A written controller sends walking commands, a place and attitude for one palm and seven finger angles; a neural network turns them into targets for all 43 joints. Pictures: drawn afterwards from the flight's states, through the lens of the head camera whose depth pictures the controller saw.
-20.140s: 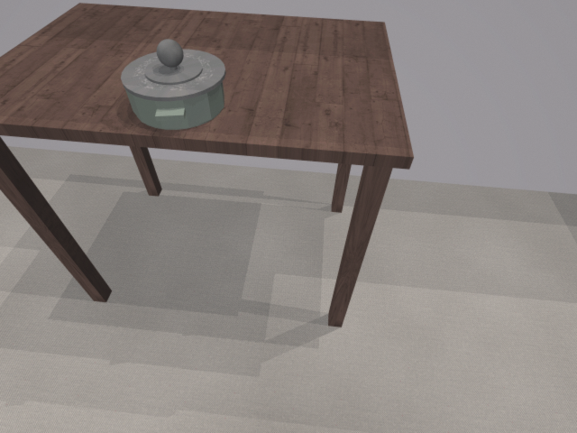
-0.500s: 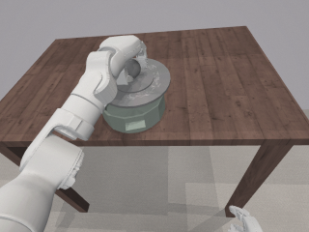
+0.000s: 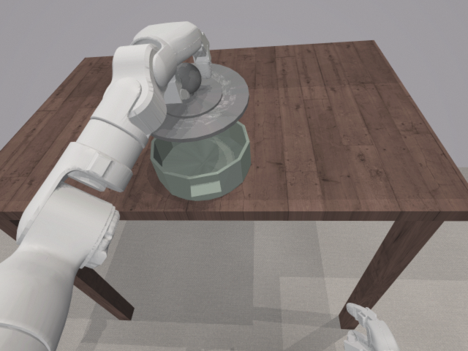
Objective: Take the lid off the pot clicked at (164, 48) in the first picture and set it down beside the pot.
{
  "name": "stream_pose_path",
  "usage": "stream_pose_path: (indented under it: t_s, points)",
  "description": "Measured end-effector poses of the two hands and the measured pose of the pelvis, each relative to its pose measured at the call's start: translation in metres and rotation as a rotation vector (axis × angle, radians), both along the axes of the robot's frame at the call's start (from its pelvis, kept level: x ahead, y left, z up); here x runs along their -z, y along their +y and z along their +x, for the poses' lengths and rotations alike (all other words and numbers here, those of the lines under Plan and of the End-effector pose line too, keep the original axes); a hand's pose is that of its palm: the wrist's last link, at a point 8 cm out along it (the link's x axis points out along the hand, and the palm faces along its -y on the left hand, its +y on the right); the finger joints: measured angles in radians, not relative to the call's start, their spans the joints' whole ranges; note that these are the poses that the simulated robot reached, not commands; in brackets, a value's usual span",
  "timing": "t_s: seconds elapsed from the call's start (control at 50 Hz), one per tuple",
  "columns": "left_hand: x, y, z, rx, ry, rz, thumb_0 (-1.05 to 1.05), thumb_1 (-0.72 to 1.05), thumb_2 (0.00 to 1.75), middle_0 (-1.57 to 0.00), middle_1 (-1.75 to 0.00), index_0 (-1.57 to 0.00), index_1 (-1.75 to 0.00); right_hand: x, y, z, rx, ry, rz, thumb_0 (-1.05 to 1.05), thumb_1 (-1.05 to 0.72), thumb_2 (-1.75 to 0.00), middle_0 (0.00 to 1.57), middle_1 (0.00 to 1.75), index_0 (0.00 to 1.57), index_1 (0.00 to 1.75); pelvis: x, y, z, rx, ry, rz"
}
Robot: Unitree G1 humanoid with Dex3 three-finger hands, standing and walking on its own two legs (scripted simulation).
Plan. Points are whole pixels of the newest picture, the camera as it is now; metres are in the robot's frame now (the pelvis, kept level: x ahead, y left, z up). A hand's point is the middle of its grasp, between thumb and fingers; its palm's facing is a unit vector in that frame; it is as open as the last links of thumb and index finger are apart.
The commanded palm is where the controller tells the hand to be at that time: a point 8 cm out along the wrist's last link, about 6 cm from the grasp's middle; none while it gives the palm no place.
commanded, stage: lift the lid straight up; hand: left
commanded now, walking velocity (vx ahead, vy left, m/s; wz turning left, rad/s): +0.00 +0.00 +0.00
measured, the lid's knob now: (186, 78) +0.49 +0.08 +0.25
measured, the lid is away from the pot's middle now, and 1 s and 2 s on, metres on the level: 0.02 0.02 0.12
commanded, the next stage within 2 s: move the lid sideways beside the pot in 0.94 s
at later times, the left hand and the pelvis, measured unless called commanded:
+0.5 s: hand (171, 52) +0.45 +0.08 +0.30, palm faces -0.04 -0.04 -1.00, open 7.9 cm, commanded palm +0.42 +0.10 +0.37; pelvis +0.00 +0.01 +0.00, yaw +0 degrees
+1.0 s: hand (159, 35) +0.44 +0.09 +0.33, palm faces +0.00 -0.05 -1.00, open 7.9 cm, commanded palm +0.41 +0.10 +0.39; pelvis +0.00 +0.01 +0.00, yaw +0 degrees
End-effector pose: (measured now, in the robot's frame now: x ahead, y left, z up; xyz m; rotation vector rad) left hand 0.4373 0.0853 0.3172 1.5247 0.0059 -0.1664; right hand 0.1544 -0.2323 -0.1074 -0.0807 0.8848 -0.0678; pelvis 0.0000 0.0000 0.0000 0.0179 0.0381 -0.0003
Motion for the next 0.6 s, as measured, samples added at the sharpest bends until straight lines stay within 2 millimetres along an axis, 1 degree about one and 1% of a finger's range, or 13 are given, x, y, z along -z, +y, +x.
stream_pose_path:
  t_s: [0.32,0.5,0.6]
  points:
    - [-0.026,0.007,0.002,-0.001,-0.036,-0.004,0.01,0.1,1.04,-0.73,-0.77,-0.73,-0.78,0.002,0.005,-0.005,0.0,0.016,-0.012,0.01,-0.9,-0.9,0.2,0.3,0.19,0.3,0.0,0.007,0.003,-0.001,0.009,-0.004]
    - [-0.042,0.001,-0.002,0.029,-0.074,-0.005,0.01,0.1,1.04,-0.73,-0.77,-0.73,-0.78,0.0,0.012,0.0,-0.012,0.007,-0.002,0.01,-0.9,-0.9,0.2,0.3,0.19,0.3,0.0,0.012,0.003,-0.002,0.012,-0.005]
    - [-0.053,0.002,-0.006,0.03,-0.103,-0.007,0.01,0.1,1.04,-0.73,-0.77,-0.73,-0.78,-0.001,0.016,0.003,-0.016,-0.008,0.006,0.01,-0.9,-0.9,0.2,0.3,0.19,0.3,0.0,0.013,0.003,0.0,0.014,-0.005]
